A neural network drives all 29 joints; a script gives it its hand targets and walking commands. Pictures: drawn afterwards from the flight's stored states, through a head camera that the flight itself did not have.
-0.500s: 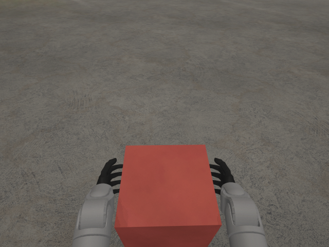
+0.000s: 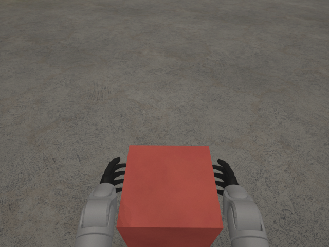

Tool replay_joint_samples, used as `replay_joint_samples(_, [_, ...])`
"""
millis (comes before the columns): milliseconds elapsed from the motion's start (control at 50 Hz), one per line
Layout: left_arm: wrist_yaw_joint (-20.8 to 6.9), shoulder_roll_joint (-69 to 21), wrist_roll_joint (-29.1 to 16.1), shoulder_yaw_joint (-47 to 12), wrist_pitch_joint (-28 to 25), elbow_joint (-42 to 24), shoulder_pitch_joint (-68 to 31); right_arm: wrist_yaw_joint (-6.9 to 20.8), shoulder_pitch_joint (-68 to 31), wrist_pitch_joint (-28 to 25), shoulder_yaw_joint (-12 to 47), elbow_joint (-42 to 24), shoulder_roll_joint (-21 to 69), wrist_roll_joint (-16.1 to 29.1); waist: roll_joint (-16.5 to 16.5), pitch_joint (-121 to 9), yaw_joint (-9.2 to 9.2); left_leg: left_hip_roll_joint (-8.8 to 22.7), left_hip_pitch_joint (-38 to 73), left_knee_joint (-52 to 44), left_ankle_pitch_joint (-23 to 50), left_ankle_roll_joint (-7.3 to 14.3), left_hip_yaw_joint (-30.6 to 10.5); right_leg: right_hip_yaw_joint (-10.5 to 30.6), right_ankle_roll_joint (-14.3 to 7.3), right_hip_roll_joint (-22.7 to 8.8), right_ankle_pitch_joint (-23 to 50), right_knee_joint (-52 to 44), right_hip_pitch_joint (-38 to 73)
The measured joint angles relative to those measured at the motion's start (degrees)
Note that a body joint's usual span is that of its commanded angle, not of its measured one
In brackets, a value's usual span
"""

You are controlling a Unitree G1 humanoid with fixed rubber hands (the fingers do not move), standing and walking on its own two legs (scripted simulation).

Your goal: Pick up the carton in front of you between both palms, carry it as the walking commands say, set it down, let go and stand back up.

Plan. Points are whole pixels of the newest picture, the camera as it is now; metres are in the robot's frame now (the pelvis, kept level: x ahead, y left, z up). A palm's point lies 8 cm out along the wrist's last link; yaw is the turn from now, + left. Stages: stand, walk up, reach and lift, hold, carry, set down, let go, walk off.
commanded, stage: set down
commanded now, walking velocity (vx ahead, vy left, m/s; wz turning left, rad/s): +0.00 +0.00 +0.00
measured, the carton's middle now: (168, 202) +0.29 -0.01 -0.05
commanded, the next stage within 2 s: none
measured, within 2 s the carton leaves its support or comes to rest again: neither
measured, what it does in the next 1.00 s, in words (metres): lowers itself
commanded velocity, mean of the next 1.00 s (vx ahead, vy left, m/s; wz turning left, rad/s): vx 0.00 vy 0.00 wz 0.00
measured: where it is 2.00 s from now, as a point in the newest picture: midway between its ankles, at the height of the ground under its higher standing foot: outside the picture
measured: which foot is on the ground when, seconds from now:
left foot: down 0.00-1.00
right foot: down 0.00-1.00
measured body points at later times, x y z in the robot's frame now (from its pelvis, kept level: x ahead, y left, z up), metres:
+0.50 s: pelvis -0.03 -0.04 -0.04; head +0.11 -0.04 +0.39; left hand +0.34 +0.14 -0.09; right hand +0.34 -0.17 -0.10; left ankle -0.03 +0.09 -0.74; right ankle +0.07 -0.15 -0.74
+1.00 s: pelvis -0.06 -0.03 -0.17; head +0.17 -0.03 +0.22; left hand +0.39 +0.12 -0.25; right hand +0.37 -0.18 -0.26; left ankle -0.03 +0.10 -0.74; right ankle +0.07 -0.15 -0.74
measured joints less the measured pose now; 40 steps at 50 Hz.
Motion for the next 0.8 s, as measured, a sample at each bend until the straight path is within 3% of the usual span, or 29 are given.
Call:
replay_joint_samples(80, [0.1,-0.1,0.1,1.8,-0.4,1.4,-0.7,0.3,-2.4,-0.5,-0.6,3.3,0.4,-1.1,0.3,0.6,0.70,-0.4,0.9,-0.3,0.7,-0.5,-2.6,0.3,0.4,0.4,-0.1,-0.2,1.7])
replay_joint_samples(200, [-1.6,-1.1,4.4,9.4,-4.4,12.6,-9.1,1.5,-11.2,-3.0,-8.7,12.9,2.6,-5.4,1.1,1.2,-2.05,-0.5,-2.6,4.2,-0.4,-1.2,-6.3,0.1,-0.5,1.8,-2.0,3.1,0.1])
replay_joint_samples(280, [-3.6,-0.9,8.5,15.6,-8.9,20.7,-16.1,1.5,-16.3,-6.3,-15.0,17.4,4.5,-8.8,1.4,1.7,-3.01,-0.4,-7.8,8.5,-1.8,-1.5,-7.4,0.2,-1.1,2.9,-3.1,6.9,-4.7])
replay_joint_samples(400, [-4.6,-0.6,12.3,19.9,-16.6,25.7,-21.8,1.9,-19.9,-14.4,-19.6,20.5,5.4,-11.1,1.1,2.3,-2.29,-0.7,-20.8,15.4,-3.2,-2.5,-8.0,0.1,-1.7,3.5,-4.4,13.7,-17.8])
replay_joint_samples(480, [-4.2,0.7,10.4,18.5,-22.9,25.8,-22.7,1.1,-20.4,-21.5,-19.4,20.5,5.6,-10.1,0.6,2.8,-1.94,-1.2,-32.4,20.1,-3.6,-3.3,-8.1,0.3,-1.8,3.6,-4.7,18.6,-29.4])
replay_joint_samples(600, [-2.5,3.7,3.0,13.4,-29.7,25.2,-24.0,-1.5,-20.6,-29.5,-16.0,19.3,4.0,-4.5,0.8,-0.1,-2.01,-2.5,-52.3,29.5,-5.2,-4.0,-8.2,0.6,-1.5,3.5,-6.2,27.9,-49.4])
replay_joint_samples(700, [-0.9,4.9,-2.4,10.0,-30.7,23.8,-25.3,-2.8,-21.0,-31.0,-13.8,17.4,2.2,0.1,1.7,-5.8,-2.32,-3.8,-65.9,37.7,-7.5,-4.0,-8.1,1.0,-0.8,3.3,-8.3,35.8,-63.0])
replay_joint_samples(800, [-0.2,4.5,-2.9,11.1,-29.1,25.2,-28.1,-2.3,-23.6,-29.5,-14.9,18.8,0.9,0.9,2.4,-10.9,-2.80,-4.5,-74.8,44.9,-10.0,-3.7,-7.5,1.7,-0.2,3.6,-10.6,42.8,-71.9])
